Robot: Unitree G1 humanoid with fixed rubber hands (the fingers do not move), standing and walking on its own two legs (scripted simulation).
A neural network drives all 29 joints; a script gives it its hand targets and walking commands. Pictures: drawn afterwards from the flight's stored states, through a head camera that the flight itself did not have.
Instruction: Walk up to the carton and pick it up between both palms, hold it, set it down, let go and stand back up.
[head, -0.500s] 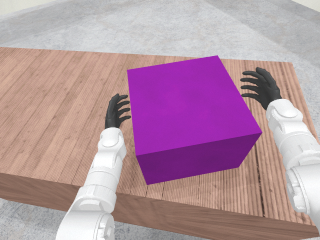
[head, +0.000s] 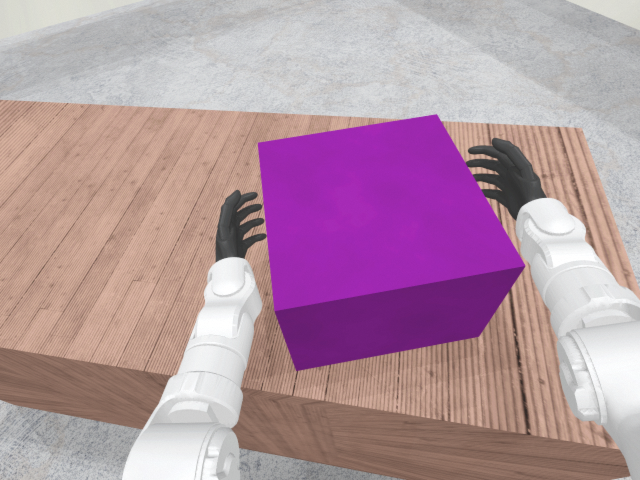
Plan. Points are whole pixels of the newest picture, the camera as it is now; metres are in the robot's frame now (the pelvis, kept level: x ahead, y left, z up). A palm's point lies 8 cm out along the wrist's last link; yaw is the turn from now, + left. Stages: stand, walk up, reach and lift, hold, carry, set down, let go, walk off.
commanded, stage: reach and lift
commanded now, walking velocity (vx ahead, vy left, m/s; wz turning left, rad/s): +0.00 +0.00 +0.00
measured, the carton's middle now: (368, 239) +0.45 +0.01 +0.02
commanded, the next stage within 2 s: none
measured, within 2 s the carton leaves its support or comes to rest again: leaves its support in 1.32 s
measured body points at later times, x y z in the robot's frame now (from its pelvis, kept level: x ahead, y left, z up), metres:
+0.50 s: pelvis +0.00 +0.00 +0.00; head +0.06 -0.01 +0.45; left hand +0.40 +0.19 +0.06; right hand +0.48 -0.16 +0.09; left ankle +0.00 +0.17 -0.74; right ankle -0.01 -0.09 -0.74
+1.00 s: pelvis +0.00 +0.00 +0.00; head +0.06 +0.00 +0.45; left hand +0.40 +0.19 +0.06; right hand +0.47 -0.16 +0.09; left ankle +0.00 +0.17 -0.74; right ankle -0.01 -0.09 -0.74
